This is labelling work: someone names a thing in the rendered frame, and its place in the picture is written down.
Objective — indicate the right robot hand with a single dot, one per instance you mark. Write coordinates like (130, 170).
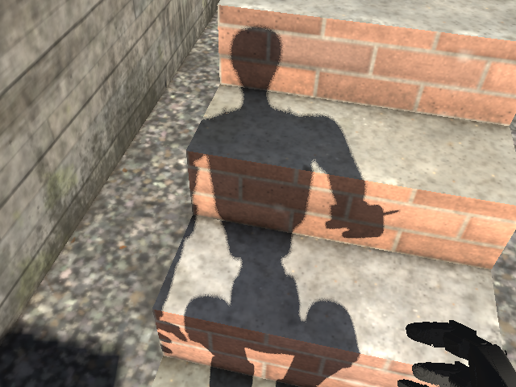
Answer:
(488, 364)

